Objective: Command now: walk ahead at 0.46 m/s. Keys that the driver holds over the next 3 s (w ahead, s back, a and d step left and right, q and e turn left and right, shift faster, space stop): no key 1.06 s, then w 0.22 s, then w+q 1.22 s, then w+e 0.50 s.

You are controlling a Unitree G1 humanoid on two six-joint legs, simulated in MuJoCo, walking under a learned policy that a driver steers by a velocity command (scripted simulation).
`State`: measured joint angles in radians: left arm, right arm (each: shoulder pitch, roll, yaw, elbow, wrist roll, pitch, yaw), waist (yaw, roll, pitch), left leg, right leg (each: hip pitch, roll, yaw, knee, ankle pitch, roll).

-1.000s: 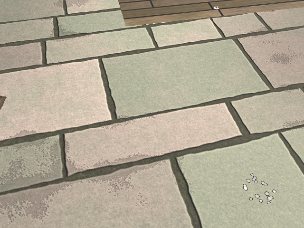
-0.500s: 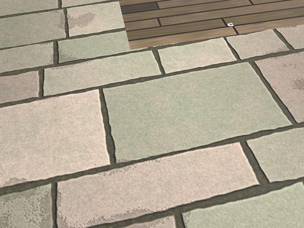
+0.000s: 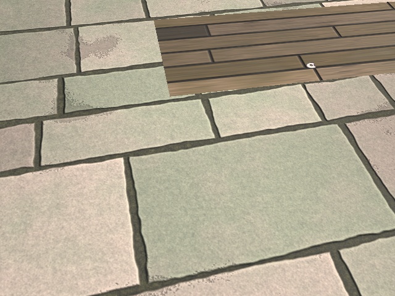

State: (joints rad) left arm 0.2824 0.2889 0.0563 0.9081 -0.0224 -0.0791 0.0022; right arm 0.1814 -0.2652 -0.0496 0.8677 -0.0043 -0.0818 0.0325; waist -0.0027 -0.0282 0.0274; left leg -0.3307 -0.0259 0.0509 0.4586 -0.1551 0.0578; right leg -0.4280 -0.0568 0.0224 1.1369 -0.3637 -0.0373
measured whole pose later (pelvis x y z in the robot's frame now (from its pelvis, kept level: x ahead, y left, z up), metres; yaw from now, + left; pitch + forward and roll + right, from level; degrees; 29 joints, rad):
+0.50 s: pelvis +0.18 -0.03 +0.00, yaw +1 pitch +1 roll +0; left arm 0.10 0.21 0.03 0.91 0.02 -0.03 0.01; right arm 0.18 -0.27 -0.04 0.98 0.00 0.02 -0.04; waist -0.01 0.03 0.03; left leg -0.33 0.03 -0.02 0.78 -0.50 -0.05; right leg -0.38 0.01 -0.03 0.46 -0.10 -0.04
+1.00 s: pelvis +0.23 +0.00 +0.00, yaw +0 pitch -1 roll +0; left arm 0.11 0.24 0.04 1.06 0.00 0.01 0.03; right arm 0.22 -0.21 -0.02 1.07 0.00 -0.01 -0.03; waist -0.01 0.00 0.04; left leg -0.14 0.01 0.01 0.49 -0.34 0.00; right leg -0.27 -0.01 0.00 0.49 -0.20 0.01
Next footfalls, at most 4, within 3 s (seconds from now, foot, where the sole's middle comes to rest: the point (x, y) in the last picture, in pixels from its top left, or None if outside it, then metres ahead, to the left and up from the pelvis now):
0.30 right None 0.31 -0.13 -0.77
0.58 left None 0.23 0.12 -0.77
1.82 left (163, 244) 0.65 0.13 -0.77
2.30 right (183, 165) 1.00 0.06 -0.77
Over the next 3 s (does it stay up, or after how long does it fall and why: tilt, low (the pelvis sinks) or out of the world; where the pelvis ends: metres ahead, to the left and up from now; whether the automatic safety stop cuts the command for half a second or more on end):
stays up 1.06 0.33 0.01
